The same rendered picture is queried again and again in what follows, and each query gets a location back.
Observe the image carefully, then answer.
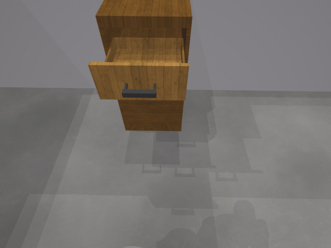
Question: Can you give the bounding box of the handle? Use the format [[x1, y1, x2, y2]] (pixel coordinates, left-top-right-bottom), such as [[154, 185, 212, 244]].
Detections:
[[122, 83, 156, 98]]

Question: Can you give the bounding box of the drawer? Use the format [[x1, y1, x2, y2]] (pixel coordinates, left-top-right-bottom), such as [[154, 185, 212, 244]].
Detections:
[[88, 37, 189, 101]]

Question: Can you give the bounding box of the cabinet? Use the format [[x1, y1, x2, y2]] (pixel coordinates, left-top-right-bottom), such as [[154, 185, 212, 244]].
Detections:
[[95, 0, 192, 131]]

